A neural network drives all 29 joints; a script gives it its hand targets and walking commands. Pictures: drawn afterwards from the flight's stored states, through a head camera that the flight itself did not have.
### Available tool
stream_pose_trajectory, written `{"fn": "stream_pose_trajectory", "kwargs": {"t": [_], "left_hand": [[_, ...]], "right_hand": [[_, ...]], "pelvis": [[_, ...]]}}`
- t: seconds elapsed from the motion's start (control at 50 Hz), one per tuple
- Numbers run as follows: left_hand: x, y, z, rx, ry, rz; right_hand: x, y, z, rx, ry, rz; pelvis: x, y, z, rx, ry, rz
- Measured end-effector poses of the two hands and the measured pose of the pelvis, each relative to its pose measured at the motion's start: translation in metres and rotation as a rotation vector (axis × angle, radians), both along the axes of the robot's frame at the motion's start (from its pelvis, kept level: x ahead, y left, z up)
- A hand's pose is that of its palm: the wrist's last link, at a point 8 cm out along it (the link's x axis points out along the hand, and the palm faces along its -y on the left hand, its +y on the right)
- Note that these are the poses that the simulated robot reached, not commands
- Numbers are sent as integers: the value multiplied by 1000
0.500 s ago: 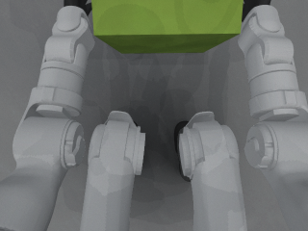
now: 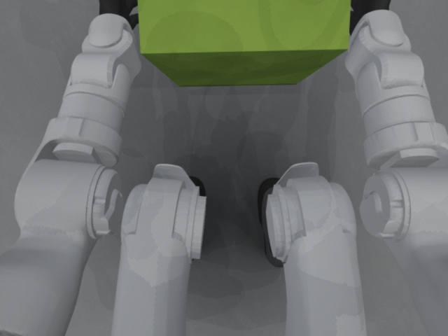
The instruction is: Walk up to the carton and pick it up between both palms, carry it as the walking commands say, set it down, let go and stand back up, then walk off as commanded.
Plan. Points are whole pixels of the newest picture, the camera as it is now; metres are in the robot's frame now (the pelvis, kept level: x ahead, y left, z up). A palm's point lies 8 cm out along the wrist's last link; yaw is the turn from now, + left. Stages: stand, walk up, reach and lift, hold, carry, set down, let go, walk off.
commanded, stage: set down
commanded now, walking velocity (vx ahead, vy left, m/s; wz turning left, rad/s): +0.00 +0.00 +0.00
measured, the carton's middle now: (239, 26) +0.54 -0.01 -0.23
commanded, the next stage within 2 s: none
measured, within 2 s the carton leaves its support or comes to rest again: rests again in 0.52 s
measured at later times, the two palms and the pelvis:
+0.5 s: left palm (118, 15) +0.54 +0.15 -0.16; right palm (368, 10) +0.53 -0.18 -0.16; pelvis +0.02 +0.00 -0.01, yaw +0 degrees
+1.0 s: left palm (110, 22) +0.53 +0.16 -0.17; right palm (362, 27) +0.52 -0.18 -0.18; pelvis +0.01 +0.00 +0.00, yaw +0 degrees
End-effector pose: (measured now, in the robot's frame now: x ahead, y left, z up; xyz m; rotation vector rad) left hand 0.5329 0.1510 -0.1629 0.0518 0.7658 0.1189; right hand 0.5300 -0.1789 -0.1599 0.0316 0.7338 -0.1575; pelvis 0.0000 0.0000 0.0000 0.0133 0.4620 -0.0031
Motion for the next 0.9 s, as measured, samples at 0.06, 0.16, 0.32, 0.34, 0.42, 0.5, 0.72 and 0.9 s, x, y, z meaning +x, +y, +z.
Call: {"fn": "stream_pose_trajectory", "kwargs": {"t": [0.06, 0.16, 0.32, 0.34, 0.42, 0.5, 0.72, 0.9], "left_hand": [[1, 0, 0, 2, -5, 3], [2, -1, 0, 11, -8, -7], [1, -1, 0, 8, -3, -3], [2, -1, 1, 12, 0, -6], [2, -1, 1, 5, 12, 2], [4, -1, 2, 8, 16, -6], [0, 0, 0, 2, -8, -13], [-5, 5, -1, 19, -16, -24]], "right_hand": [[2, 0, 1, 0, -2, 4], [1, -1, -1, 6, -7, -3], [1, -1, 0, 0, -4, 2], [2, -1, 0, 2, -1, 2], [3, -1, 1, -15, 9, 18], [3, -1, 1, -6, 14, 7], [-1, -1, 0, -11, -9, 16], [-5, -2, -12, -14, 16, 24]], "pelvis": [[0, -1, -1, 2, -3, -1], [0, -2, -4, 3, -5, 2], [3, -4, -9, 3, 19, 0], [4, -4, -10, 2, 28, 1], [11, -4, -10, 2, 73, 2], [16, -4, -10, 2, 108, -1], [16, -1, -11, -1, 111, -3], [13, 0, -5, -2, 122, -2]]}}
